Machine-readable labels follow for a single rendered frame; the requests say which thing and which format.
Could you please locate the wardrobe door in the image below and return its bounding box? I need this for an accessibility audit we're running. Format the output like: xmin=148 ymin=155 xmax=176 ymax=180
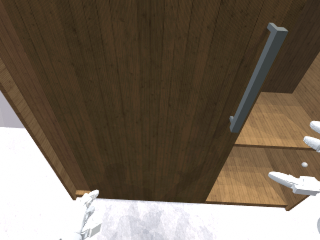
xmin=0 ymin=0 xmax=90 ymax=191
xmin=1 ymin=0 xmax=308 ymax=204

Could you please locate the robot right hand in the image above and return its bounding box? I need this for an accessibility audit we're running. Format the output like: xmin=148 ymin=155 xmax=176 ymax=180
xmin=268 ymin=121 xmax=320 ymax=196

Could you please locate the robot left hand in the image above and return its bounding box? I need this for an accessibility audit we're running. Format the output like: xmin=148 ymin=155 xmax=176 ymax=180
xmin=63 ymin=190 xmax=102 ymax=240

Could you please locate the handle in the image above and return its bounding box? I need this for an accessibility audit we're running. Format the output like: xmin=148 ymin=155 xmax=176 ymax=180
xmin=229 ymin=22 xmax=289 ymax=133

